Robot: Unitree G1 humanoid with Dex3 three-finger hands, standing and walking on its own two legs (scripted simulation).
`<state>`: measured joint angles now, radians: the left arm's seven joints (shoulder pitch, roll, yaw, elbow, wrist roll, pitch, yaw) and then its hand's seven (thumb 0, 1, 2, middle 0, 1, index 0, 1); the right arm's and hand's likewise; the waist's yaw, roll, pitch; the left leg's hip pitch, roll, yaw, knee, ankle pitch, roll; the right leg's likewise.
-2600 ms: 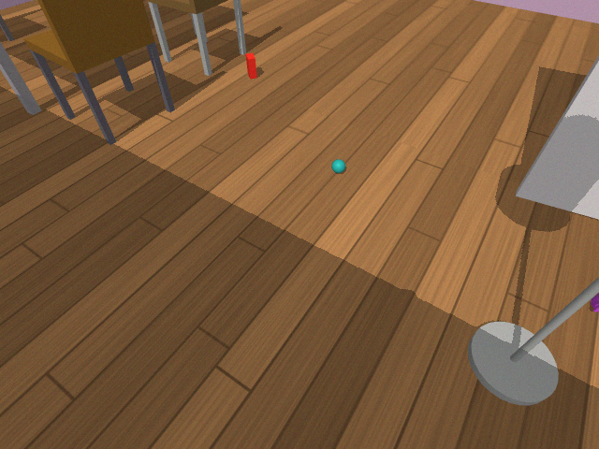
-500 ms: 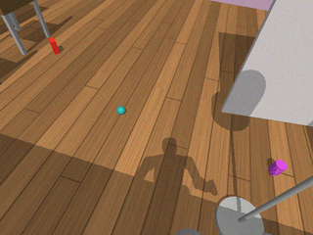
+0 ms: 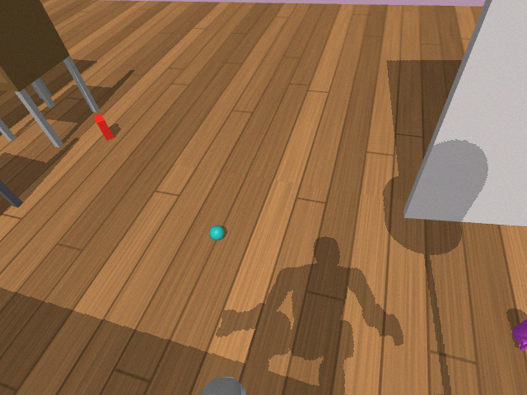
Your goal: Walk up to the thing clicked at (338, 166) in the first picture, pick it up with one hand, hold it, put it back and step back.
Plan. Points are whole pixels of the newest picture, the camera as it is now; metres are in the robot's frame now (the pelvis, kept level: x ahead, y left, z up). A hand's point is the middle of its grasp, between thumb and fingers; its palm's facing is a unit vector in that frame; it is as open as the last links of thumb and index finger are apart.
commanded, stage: walk up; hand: left
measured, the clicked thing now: (216, 232) +0.92 +0.33 -0.74
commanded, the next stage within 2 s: none
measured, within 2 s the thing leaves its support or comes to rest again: neither
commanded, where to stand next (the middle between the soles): +0.55 +0.07 m, yaw +2 degrees
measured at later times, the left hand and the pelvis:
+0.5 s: hand (100, 358) +0.22 +0.35 -0.16, palm faces -0.01 -0.95 -0.31, open 7.4 cm; pelvis +0.19 +0.08 +0.00, yaw +2 degrees
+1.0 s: hand (146, 253) +0.43 +0.31 -0.12, palm faces +0.00 -0.92 -0.39, open 7.4 cm; pelvis +0.36 +0.04 +0.00, yaw +1 degrees
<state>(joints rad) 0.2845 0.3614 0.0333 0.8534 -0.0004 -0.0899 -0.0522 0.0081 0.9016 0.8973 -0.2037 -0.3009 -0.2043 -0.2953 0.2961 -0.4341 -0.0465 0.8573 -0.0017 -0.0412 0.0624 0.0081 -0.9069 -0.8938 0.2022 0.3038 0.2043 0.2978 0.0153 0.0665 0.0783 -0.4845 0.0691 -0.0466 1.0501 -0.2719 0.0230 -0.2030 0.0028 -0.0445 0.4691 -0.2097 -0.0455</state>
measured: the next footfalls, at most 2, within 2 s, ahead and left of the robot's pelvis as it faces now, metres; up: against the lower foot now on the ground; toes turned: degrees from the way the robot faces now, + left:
left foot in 0.26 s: +0.25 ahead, +0.18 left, +0.00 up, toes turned +6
right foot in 0.78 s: +0.45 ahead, -0.06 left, +0.00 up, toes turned -2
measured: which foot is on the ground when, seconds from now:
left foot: up 0.00-0.24, down 0.26-0.82, up 0.84-1.00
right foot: down 0.00-0.30, up 0.32-0.76, down 0.78-1.00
